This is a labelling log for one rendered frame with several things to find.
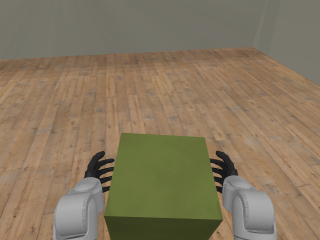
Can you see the robot left forearm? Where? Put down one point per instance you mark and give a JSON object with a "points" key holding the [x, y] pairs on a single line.
{"points": [[76, 213]]}

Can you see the robot right forearm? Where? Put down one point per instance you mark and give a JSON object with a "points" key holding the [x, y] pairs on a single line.
{"points": [[253, 214]]}

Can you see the left robot hand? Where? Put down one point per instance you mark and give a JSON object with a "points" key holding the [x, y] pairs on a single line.
{"points": [[93, 169]]}

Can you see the right robot hand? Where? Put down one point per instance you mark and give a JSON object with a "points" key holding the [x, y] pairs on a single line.
{"points": [[227, 170]]}

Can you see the carton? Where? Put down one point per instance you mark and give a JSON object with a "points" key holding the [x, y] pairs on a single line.
{"points": [[162, 188]]}

